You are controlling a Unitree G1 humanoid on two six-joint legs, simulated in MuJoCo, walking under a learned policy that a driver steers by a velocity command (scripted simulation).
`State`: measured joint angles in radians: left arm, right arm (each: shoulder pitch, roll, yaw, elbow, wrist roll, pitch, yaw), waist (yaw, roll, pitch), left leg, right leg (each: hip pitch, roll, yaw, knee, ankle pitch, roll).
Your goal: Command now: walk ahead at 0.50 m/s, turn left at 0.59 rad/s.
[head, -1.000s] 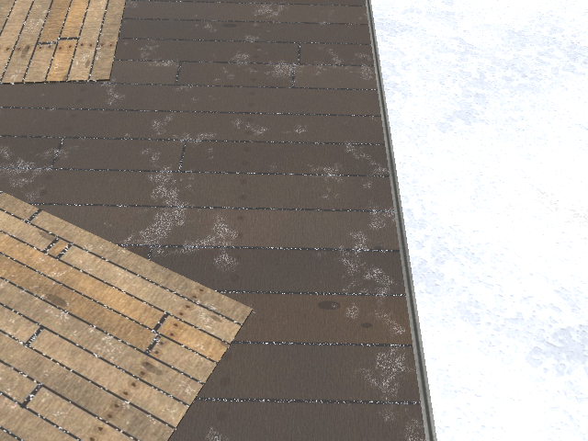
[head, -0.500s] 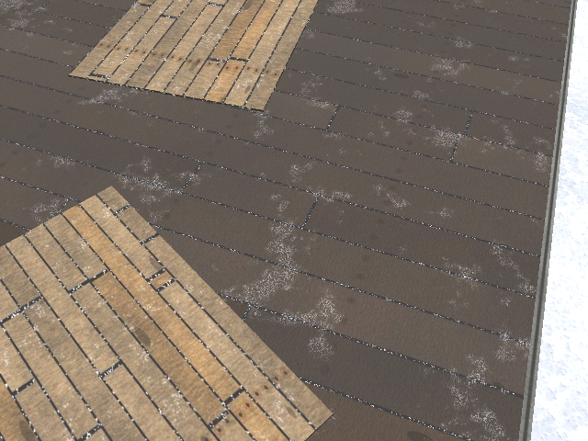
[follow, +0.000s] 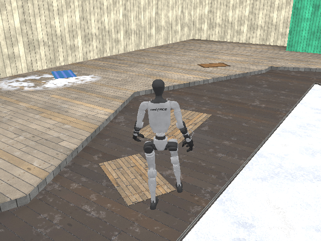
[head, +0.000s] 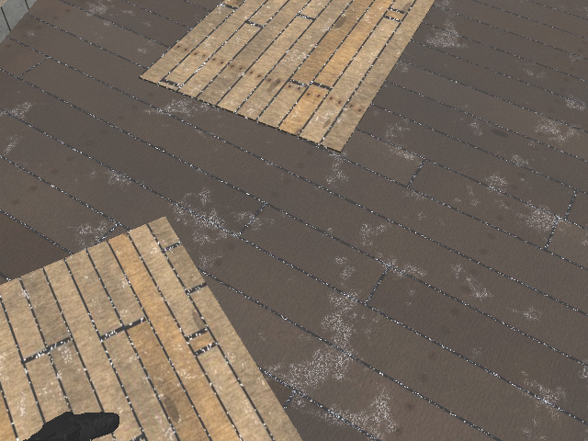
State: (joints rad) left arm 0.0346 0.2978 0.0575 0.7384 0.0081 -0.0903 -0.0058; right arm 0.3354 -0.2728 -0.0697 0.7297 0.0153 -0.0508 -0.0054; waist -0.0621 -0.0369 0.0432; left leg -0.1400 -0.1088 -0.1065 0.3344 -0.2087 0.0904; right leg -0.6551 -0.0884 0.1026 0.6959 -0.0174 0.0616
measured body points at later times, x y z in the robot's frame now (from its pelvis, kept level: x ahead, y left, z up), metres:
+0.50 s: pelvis +0.28 -0.04 +0.00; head +0.31 -0.04 +0.45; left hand +0.25 +0.23 -0.13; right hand +0.51 -0.26 -0.09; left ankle +0.40 +0.14 -0.69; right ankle +0.25 -0.15 -0.75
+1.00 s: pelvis +0.54 +0.05 +0.00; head +0.56 +0.06 +0.45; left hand +0.68 +0.33 -0.11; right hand +0.60 -0.22 -0.12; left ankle +0.49 +0.14 -0.75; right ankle +0.71 -0.11 -0.68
